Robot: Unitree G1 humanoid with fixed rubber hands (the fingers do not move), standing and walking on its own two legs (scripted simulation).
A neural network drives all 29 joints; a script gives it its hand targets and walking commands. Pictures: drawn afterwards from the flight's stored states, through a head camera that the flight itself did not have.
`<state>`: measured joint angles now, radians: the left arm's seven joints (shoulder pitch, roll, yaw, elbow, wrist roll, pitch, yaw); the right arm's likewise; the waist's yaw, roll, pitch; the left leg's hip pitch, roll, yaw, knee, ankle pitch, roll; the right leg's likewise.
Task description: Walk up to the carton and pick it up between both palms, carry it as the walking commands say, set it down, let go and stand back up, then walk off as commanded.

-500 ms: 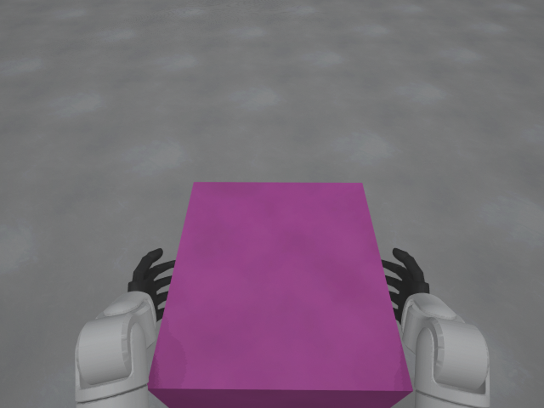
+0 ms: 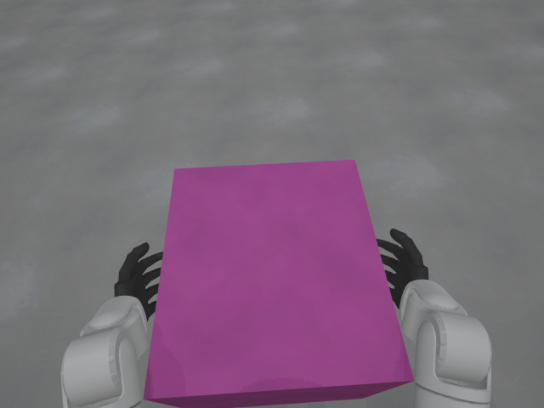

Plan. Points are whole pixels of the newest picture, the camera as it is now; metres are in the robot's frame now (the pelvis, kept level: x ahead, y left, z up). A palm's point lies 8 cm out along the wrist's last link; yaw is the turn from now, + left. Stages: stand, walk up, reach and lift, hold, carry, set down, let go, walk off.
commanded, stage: carry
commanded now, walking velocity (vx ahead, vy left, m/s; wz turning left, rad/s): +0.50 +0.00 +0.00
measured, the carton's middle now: (271, 288) +0.29 +0.01 +0.01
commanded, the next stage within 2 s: none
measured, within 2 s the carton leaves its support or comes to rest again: neither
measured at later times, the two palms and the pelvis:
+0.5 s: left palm (189, 132) +0.59 +0.18 +0.08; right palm (375, 128) +0.57 -0.18 +0.09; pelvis +0.34 +0.01 +0.00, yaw -2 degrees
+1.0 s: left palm (226, 50) +0.91 +0.14 +0.09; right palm (364, 49) +0.92 -0.22 +0.08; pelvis +0.68 -0.04 -0.01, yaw -1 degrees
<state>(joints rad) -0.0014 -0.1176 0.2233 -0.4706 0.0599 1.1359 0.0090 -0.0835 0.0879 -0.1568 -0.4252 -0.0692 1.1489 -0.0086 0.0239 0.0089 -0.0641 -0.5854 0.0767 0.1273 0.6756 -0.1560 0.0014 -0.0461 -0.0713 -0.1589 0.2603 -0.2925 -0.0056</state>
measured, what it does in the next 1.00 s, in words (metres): walks ahead: left foot, then right foot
